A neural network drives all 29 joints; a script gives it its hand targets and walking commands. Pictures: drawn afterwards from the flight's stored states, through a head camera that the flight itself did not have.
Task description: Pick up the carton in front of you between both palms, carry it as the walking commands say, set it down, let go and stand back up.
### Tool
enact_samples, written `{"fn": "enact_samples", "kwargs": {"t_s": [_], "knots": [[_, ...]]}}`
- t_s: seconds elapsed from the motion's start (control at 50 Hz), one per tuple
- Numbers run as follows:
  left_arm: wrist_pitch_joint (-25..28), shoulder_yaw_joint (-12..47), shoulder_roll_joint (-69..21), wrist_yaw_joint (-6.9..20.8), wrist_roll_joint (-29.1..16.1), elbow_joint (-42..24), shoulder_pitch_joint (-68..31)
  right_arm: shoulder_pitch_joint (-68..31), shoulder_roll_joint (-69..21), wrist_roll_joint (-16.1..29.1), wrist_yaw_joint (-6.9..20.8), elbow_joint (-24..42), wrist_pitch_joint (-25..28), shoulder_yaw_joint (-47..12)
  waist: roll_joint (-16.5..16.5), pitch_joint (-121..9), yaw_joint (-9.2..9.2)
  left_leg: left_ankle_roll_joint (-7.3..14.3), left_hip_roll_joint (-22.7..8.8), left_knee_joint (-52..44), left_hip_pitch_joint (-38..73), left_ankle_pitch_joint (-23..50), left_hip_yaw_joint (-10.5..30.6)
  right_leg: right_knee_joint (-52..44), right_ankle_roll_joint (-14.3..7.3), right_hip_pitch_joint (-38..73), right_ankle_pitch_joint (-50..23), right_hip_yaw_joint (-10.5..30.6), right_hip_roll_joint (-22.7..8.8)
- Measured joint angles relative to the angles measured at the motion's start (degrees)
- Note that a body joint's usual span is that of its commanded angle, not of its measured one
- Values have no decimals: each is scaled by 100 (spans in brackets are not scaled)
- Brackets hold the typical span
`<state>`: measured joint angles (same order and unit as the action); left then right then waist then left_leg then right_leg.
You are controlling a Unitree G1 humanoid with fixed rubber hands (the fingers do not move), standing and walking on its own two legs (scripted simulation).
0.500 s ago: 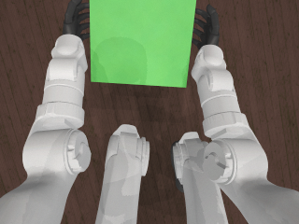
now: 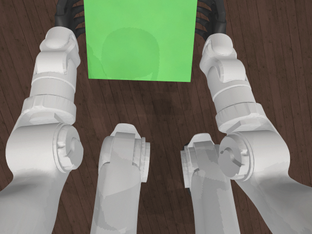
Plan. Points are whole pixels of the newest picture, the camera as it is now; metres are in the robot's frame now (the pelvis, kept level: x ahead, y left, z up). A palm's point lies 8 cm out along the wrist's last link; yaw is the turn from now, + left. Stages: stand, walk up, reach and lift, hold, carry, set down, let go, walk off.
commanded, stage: set down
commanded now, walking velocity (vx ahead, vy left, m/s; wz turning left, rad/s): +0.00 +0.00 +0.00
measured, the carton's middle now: (142, 36) +0.53 +0.12 -0.25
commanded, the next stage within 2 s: none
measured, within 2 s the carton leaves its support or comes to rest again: rests again in 0.42 s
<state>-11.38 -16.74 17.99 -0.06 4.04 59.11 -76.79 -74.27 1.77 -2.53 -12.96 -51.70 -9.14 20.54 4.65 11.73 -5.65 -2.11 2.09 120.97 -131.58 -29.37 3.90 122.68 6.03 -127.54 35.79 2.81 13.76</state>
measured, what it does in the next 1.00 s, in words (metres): stands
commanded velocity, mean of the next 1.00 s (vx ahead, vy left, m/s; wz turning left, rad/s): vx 0.00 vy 0.00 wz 0.00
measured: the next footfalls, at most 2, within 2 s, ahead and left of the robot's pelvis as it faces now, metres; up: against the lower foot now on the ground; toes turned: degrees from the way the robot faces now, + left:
none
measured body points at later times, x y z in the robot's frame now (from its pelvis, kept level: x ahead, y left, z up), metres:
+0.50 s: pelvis +0.01 +0.00 +0.00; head +0.36 +0.06 +0.26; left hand +0.52 +0.27 -0.18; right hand +0.55 -0.04 -0.17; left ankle +0.12 +0.13 -0.35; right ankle +0.10 -0.12 -0.35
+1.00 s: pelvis +0.00 +0.00 -0.01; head +0.36 +0.06 +0.23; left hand +0.48 +0.32 -0.21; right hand +0.53 -0.09 -0.21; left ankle +0.12 +0.13 -0.35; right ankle +0.10 -0.11 -0.35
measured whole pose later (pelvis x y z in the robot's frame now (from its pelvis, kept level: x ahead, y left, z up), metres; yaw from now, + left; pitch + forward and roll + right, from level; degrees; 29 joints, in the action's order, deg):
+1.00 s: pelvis +0.00 +0.00 -0.01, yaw +0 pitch +35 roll -2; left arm 0.9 -11.8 28.8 1.0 -10.0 66.6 -75.3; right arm -75.1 13.7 10.3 -9.4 -56.0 -4.0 5.3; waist 3.4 22.2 -4.3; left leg 0.4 -0.8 124.6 -130.4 -29.4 1.9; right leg 126.4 4.3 -126.0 36.1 0.7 9.0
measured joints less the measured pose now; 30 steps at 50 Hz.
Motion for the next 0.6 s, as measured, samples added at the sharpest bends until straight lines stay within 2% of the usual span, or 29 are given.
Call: {"fn": "enact_samples", "kwargs": {"t_s": [0.24, 0.4, 0.6], "knots": [[-3, -380, 76, 341, 413, 175, -230, -285, 50, -364, 356, -264, 22, 321, 54, 117, 26, 24, -68, 13, 11, 12, -25, 26, -72, -14, -34, -48, -73], [119, -505, 63, 474, 488, 228, -302, -365, 59, -547, 529, -289, 130, 461, 2, 180, 32, 103, -111, 52, -24, -50, -88, 54, -73, -21, 42, -41, -146], [335, -560, 60, 436, 427, 267, -313, -328, 117, -564, 680, -253, 274, 474, -35, 262, 57, 182, -175, 186, -66, -200, -141, 164, -98, -37, 190, -71, -234]]}}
